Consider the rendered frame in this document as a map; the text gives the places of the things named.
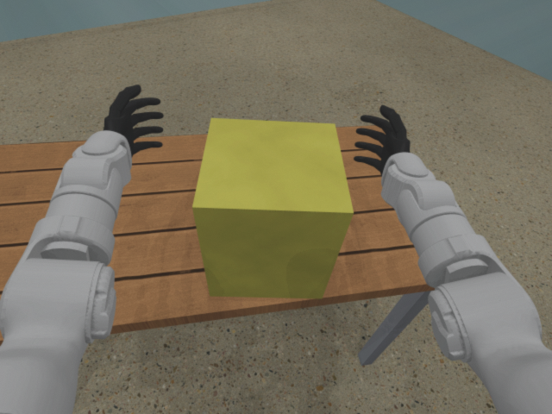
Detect robot left upper arm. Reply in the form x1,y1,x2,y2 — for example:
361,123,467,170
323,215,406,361
0,258,116,414

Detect right robot hand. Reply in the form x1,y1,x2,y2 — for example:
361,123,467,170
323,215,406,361
354,105,410,176

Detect carton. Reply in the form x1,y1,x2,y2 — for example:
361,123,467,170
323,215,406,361
192,118,354,299

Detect left robot hand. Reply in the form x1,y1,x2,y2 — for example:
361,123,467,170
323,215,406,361
103,85,164,157

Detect left robot forearm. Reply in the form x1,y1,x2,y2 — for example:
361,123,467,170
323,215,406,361
0,130,132,339

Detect right robot forearm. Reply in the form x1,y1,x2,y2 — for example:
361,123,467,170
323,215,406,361
381,152,543,340

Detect robot right upper arm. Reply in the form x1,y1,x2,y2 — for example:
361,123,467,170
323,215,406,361
428,272,552,414

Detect table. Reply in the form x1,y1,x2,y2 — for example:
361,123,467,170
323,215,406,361
0,125,435,366

